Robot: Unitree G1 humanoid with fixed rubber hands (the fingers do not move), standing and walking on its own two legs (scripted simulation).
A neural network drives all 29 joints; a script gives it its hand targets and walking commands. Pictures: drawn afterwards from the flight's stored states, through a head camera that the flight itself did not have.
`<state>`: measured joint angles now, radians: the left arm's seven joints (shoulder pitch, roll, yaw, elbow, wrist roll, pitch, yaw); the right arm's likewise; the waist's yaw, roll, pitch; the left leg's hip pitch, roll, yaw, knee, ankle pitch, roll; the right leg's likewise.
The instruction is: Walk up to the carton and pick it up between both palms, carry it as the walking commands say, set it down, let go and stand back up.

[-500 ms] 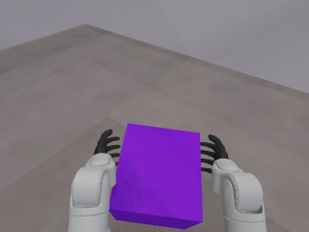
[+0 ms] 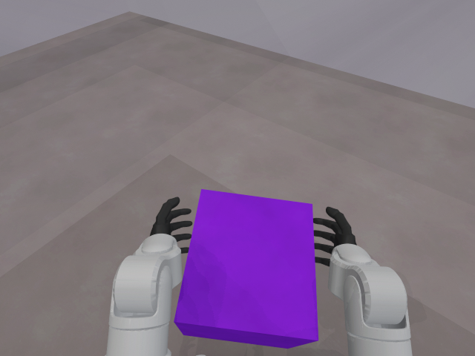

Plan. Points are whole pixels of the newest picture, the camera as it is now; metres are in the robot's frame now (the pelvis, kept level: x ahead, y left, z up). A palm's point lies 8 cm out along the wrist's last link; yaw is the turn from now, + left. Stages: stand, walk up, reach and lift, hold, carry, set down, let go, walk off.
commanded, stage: carry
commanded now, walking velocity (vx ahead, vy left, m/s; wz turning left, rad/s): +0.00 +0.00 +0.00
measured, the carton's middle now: (246, 271) +0.28 +0.00 +0.00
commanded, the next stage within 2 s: none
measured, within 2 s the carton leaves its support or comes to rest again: neither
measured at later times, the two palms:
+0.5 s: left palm out of the picture +0.10 +0.12 +0.11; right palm out of the picture +0.10 -0.15 +0.09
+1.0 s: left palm out of the picture +0.01 +0.09 +0.10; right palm out of the picture +0.00 -0.18 +0.09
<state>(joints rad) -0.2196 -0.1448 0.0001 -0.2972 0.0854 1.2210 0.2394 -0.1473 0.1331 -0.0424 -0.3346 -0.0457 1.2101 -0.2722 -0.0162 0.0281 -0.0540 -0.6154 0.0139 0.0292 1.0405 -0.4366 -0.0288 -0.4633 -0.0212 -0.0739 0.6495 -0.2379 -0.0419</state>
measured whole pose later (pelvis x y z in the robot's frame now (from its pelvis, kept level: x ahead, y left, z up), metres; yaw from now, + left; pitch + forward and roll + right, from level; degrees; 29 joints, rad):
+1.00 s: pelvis -0.27 -0.05 +0.00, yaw +1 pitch +3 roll +0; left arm -0.25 -0.15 0.04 -0.24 0.11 1.20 0.25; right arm -0.17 0.14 -0.02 -0.28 -0.06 1.22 -0.26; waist 0.00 -0.02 -0.10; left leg -0.40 -0.03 0.03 0.60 -0.26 0.03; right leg -0.45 -0.01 -0.14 0.58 -0.18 -0.06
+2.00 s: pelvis -0.28 -0.08 +0.00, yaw -1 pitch +2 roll +0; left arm -0.24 -0.15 0.08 -0.03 0.15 1.00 0.17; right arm -0.18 0.14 -0.07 -0.04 -0.10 0.99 -0.18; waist -0.01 -0.01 -0.08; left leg -0.40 -0.01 -0.03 0.61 -0.25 0.00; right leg -0.44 0.01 -0.20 0.53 -0.14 -0.11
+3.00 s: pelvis -0.22 -0.06 +0.01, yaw -2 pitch +3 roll +0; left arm -0.19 -0.14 0.07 0.01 0.09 0.87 0.18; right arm -0.14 0.13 -0.07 0.01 -0.08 0.87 -0.19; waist 0.00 0.01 -0.11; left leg -0.30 -0.03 -0.01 0.58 -0.33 0.02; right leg -0.36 -0.01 -0.18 0.55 -0.24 -0.07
